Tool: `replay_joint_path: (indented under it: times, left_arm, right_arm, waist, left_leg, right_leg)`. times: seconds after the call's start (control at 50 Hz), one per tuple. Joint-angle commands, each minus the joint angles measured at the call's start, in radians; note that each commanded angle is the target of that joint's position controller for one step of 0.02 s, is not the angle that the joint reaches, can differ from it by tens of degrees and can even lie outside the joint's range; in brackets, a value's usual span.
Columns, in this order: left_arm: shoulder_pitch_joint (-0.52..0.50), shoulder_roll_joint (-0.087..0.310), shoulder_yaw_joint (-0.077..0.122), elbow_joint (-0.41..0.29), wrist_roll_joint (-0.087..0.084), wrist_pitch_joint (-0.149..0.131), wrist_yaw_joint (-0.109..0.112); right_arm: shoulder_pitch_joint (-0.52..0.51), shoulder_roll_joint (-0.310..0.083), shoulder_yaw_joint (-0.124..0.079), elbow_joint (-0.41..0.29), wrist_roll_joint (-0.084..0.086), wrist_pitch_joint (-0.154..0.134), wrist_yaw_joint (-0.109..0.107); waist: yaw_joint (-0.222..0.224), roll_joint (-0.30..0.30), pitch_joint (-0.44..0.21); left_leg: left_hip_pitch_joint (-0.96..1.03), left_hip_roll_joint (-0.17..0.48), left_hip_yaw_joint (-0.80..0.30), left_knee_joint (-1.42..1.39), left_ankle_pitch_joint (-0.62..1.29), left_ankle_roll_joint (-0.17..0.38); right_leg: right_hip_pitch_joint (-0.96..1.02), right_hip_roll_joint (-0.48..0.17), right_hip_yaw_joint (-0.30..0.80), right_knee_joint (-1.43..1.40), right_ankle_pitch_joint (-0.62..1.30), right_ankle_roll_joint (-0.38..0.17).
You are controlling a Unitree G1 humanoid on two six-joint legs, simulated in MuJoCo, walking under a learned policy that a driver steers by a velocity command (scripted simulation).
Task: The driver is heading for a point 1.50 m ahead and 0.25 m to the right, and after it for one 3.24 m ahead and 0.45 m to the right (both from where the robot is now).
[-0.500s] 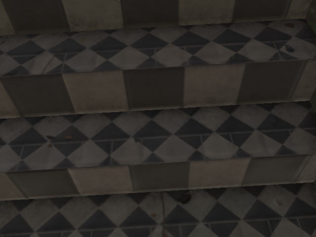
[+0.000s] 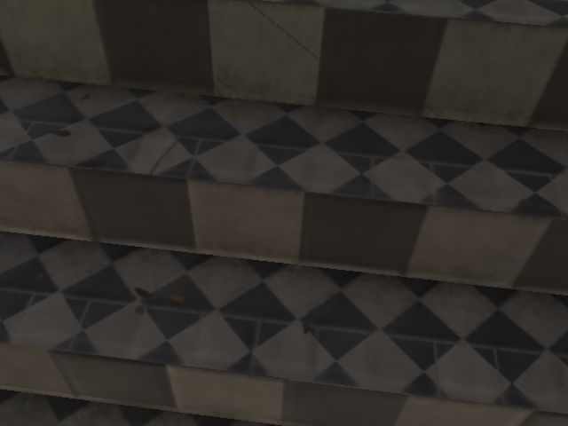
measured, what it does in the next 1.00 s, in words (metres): climbs: right foot 0.21 m higher, then left foot 0.20 m higher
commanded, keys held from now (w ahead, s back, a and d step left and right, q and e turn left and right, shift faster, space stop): w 1.00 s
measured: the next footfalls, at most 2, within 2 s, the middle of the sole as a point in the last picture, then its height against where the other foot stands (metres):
right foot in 0.28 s outside the picture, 0.21 m higher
left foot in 0.84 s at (247, 310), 0.20 m higher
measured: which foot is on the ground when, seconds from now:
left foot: down 0.00-0.30, up 0.32-0.82, down 0.84-1.00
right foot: up 0.00-0.26, down 0.28-0.86, up 0.88-1.00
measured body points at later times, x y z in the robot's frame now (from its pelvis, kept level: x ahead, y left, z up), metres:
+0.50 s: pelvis +0.22 -0.07 +0.15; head +0.23 -0.07 +0.60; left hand +0.23 +0.17 +0.00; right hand +0.39 -0.29 +0.05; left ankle +0.19 +0.07 -0.31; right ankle +0.25 -0.15 -0.54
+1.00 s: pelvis +0.48 +0.01 +0.33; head +0.48 +0.00 +0.78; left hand +0.58 +0.25 +0.21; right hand +0.60 -0.23 +0.19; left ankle +0.54 +0.08 -0.33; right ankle +0.38 -0.12 -0.13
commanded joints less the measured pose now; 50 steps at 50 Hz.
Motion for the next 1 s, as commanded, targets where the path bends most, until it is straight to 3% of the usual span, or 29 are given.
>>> replay_joint_path:
  times: [0.02,0.08,0.16,0.2,0.22,0.24,0.28,0.3,0.32,0.34,0.38,0.42,0.46,0.54,0.56,0.62,0.66,0.72,0.74,0.76,0.78,0.8,0.84,0.86,0.88,0.9,0.92,0.96,1.0]
  left_arm:
    - [-0.162,0.029,0.002,-0.157,-0.006,-0.013,0.009]
    - [-0.328,-0.022,-0.031,-0.266,-0.007,-0.014,0.019]
    - [-0.453,-0.041,-0.06,-0.384,-0.004,-0.021,0.037]
    - [-0.523,-0.079,-0.097,-0.466,0.0,-0.021,0.031]
    - [-0.47,-0.124,-0.123,-0.466,-0.012,-0.012,0.018]
    - [-0.323,-0.099,-0.105,-0.398,-0.026,0.003,0.019]
    - [0.18,0.036,-0.013,-0.208,-0.014,-0.002,0.009]
    - [0.304,0.148,0.035,-0.132,0.008,-0.011,0.025]
    - [0.35,0.276,0.069,-0.089,0.011,0.006,0.061]
    - [0.217,0.251,0.082,-0.081,-0.023,0.021,0.071]
    - [0.003,0.087,0.042,-0.004,-0.038,-0.002,0.045]
    - [0.041,-0.089,0.0,0.131,-0.027,-0.028,0.029]
    - [0.054,-0.131,-0.012,0.21,-0.011,-0.065,0.009]
    - [0.056,-0.06,-0.005,0.246,-0.042,-0.125,-0.011]
    - [0.142,-0.041,-0.002,0.269,-0.047,-0.138,-0.003]
    - [0.323,0.0,0.017,0.317,-0.05,-0.158,-0.007]
    - [0.362,-0.018,0.017,0.315,-0.028,-0.158,0.005]
    - [0.404,-0.033,0.016,0.315,-0.045,-0.138,0.038]
    - [0.416,-0.019,0.024,0.322,-0.044,-0.128,0.052]
    - [0.409,0.008,0.034,0.321,-0.071,-0.114,0.061]
    - [0.336,-0.009,0.026,0.271,-0.073,-0.107,0.06]
    - [0.365,0.055,0.028,0.24,-0.081,-0.133,0.049]
    - [0.315,0.241,0.087,0.2,-0.11,-0.181,0.002]
    - [0.3,0.167,0.081,0.145,-0.123,-0.201,-0.036]
    - [0.23,0.097,0.084,0.102,-0.111,-0.196,-0.073]
    - [0.182,0.034,0.086,0.064,-0.044,-0.18,-0.073]
    - [0.079,-0.059,0.074,-0.033,-0.01,-0.156,-0.051]
    - [-0.016,-0.156,0.026,-0.112,0.005,-0.13,-0.007]
    - [0.088,-0.195,-0.006,-0.104,-0.017,-0.115,-0.011]
  right_arm:
    - [0.172,-0.153,-0.036,0.036,-0.003,-0.021,-0.014]
    - [0.182,-0.145,-0.025,0.08,0.003,-0.035,-0.012]
    - [0.209,-0.144,-0.006,0.12,0.005,-0.05,-0.003]
    - [0.217,-0.13,0.006,0.152,0.024,-0.019,-0.017]
    - [0.163,-0.139,0.003,0.114,0.042,-0.007,-0.021]
    - [0.134,-0.145,0.001,0.094,0.056,-0.004,-0.012]
    - [0.043,-0.317,-0.058,0.041,0.09,-0.034,0.001]
    - [0.046,-0.298,-0.061,0.018,0.108,-0.057,0.03]
    - [-0.018,-0.205,-0.059,-0.021,0.06,-0.07,0.067]
    - [-0.067,-0.119,-0.045,-0.064,-0.019,-0.064,0.082]
    - [-0.146,-0.002,-0.01,-0.155,-0.051,-0.029,0.076]
    - [-0.111,0.093,0.018,-0.189,-0.053,0.008,0.049]
    - [-0.111,0.145,0.041,-0.201,-0.012,0.027,0.034]
    - [-0.193,0.09,0.045,-0.249,-0.001,0.011,0.019]
    - [-0.224,0.103,0.043,-0.247,0.006,0.019,0.008]
    - [-0.394,0.174,0.06,-0.311,0.002,0.02,-0.015]
    - [-0.569,0.18,0.07,-0.406,-0.002,0.011,-0.004]
    - [-0.693,0.175,0.083,-0.492,-0.004,0.023,0.035]
    - [-0.693,0.183,0.08,-0.51,-0.013,0.037,0.043]
    - [-0.667,0.239,0.117,-0.508,0.012,0.053,0.048]
    - [-0.576,0.239,0.113,-0.454,0.038,0.058,0.051]
    - [-0.441,0.188,0.078,-0.397,0.054,0.053,0.039]
    - [-0.096,0.051,0.021,-0.305,0.021,0.06,0.021]
    - [0.01,-0.05,-0.024,-0.244,-0.011,0.047,0.012]
    - [0.08,-0.157,-0.065,-0.202,-0.032,0.073,-0.007]
    - [-0.068,-0.174,-0.082,-0.2,-0.009,0.082,-0.002]
    - [-0.209,-0.139,-0.076,-0.165,0.008,0.071,0.008]
    - [-0.185,0.037,-0.036,-0.001,0.0,0.023,0.01]
    - [-0.135,0.165,0.0,0.092,-0.013,-0.013,0.02]
  waist:
    - [-0.04,0.102,0.086]
    - [-0.046,0.053,0.167]
    - [-0.062,0.091,0.168]
    - [-0.058,0.049,0.148]
    - [-0.03,0.013,0.047]
    - [0.027,0.068,-0.092]
    - [0.253,0.219,-0.42]
    - [0.303,0.037,-0.461]
    - [0.29,-0.309,-0.482]
    - [0.201,-0.195,-0.462]
    - [0.028,0.085,-0.033]
    - [-0.069,0.088,0.08]
    - [-0.087,-0.001,0.124]
    - [-0.12,0.1,0.128]
    - [-0.077,0.01,0.082]
    - [0.009,-0.002,0.112]
    - [0.04,0.021,0.143]
    - [0.088,-0.007,0.117]
    - [0.098,-0.043,0.1]
    - [0.096,-0.122,0.039]
    - [0.068,-0.101,-0.028]
    - [0.018,-0.12,-0.153]
    - [-0.168,-0.204,-0.442]
    - [-0.178,-0.062,-0.48]
    - [-0.21,0.204,-0.485]
    - [-0.156,0.207,-0.467]
    - [-0.046,0.13,-0.331]
    - [0.027,0.019,0.01]
    - [0.096,0.032,0.086]
  left_leg:
    - [0.294,0.394,-0.327,-0.07,0.254,0.212]
    - [0.25,0.413,-0.302,-0.136,0.06,0.164]
    - [0.231,0.405,-0.214,-0.177,0.218,0.124]
    - [0.048,0.313,-0.118,-0.302,0.449,0.085]
    - [-0.132,0.31,-0.062,-0.379,0.751,0.079]
    - [-0.18,0.288,0.013,-0.278,1.246,0.081]
    - [-0.012,0.355,0.027,0.196,1.986,0.055]
    - [-0.196,0.276,-0.003,0.532,1.658,0.017]
    - [-0.382,-0.031,-0.058,1.023,0.366,-0.016]
    - [-0.494,-0.045,-0.246,1.39,0.166,-0.015]
    - [-0.701,0.054,-0.134,1.476,0.238,-0.005]
    - [-0.788,0.042,-0.113,1.682,0.191,0.007]
    - [-0.933,0.024,-0.125,1.82,0.123,0.026]
    - [-0.911,0.085,-0.033,1.532,0.237,0.009]
    - [-0.989,0.073,0.029,1.768,0.195,-0.003]
    - [-1.431,0.129,0.008,2.092,-0.026,0.02]
    - [-1.522,0.192,0.052,1.996,-0.131,0.024]
    - [-1.311,0.255,0.182,1.586,-0.101,-0.001]
    - [-1.269,0.268,0.187,1.527,-0.102,-0.001]
    - [-0.988,0.26,0.25,1.231,-0.226,0.032]
    - [-0.633,0.203,0.334,1.04,-0.23,0.041]
    - [-0.405,0.115,0.35,1.014,-0.234,0.041]
    - [-0.132,0.06,0.216,0.752,-0.177,0.054]
    - [0.074,0.25,-0.197,0.59,-0.292,0.131]
    - [0.115,0.457,-0.74,0.138,-0.399,0.222]
    - [-0.005,0.487,-0.933,-0.043,-0.583,0.217]
    - [-0.131,0.475,-0.802,-0.014,-0.651,0.165]
    - [-0.365,0.41,-0.45,0.139,-0.478,0.073]
    - [-0.408,0.36,-0.196,0.121,-0.193,0.028]
  right_leg:
    - [-0.533,-0.007,0.065,0.294,-0.128,-0.029]
    - [-0.718,-0.014,0.07,0.382,-0.256,-0.056]
    - [-0.793,-0.027,0.046,0.372,-0.394,-0.067]
    - [-0.493,-0.042,-0.048,0.006,-0.306,-0.07]
    - [-0.044,-0.03,-0.074,-0.287,-0.206,-0.099]
    - [0.309,0.045,-0.111,-0.365,-0.095,-0.107]
    - [0.671,0.124,-0.061,-0.492,-0.025,-0.134]
    - [0.827,0.005,0.282,-0.733,-0.13,-0.222]
    - [0.848,-0.252,0.89,-1.211,-0.038,-0.356]
    - [0.752,-0.279,1.121,-1.349,-0.09,-0.321]
    - [0.403,-0.226,0.854,-1.291,-0.467,-0.258]
    - [0.247,-0.173,0.608,-1.28,-0.385,-0.195]
    - [0.243,-0.16,0.443,-1.316,-0.201,-0.187]
    - [0.214,-0.091,0.143,-1.419,0.135,-0.147]
    - [0.3,-0.16,0.232,-1.463,0.195,-0.233]
    - [0.676,-0.236,0.314,-1.528,0.016,-0.249]
    - [0.76,-0.242,0.295,-1.579,-0.026,-0.215]
    - [0.694,-0.19,0.212,-1.729,0.083,-0.207]
    - [0.744,-0.186,0.193,-1.748,0.253,-0.217]
    - [0.693,-0.175,0.096,-1.885,0.47,-0.244]
    - [0.551,-0.149,0.035,-1.851,0.724,-0.265]
    - [0.624,-0.191,0.018,-1.66,1.492,-0.275]
    - [0.831,-0.244,0.029,-1.21,1.928,-0.208]
    - [0.522,-0.151,0.072,-0.888,1.634,-0.144]
    - [0.292,0.058,0.089,-0.443,0.692,-0.109]
    - [0.165,0.107,0.227,0.13,0.396,-0.078]
    - [0.038,0.055,0.235,0.339,0.439,-0.067]
    - [-0.17,0.059,0.234,0.417,0.483,-0.132]
    - [-0.234,0.079,0.253,0.422,0.44,-0.155]
Keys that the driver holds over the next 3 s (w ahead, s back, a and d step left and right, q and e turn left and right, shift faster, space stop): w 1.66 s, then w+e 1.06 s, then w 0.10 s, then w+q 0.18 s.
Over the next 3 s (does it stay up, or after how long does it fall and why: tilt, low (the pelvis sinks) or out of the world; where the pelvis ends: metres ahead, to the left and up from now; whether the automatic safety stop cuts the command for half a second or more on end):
stays up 1.37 -0.14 1.12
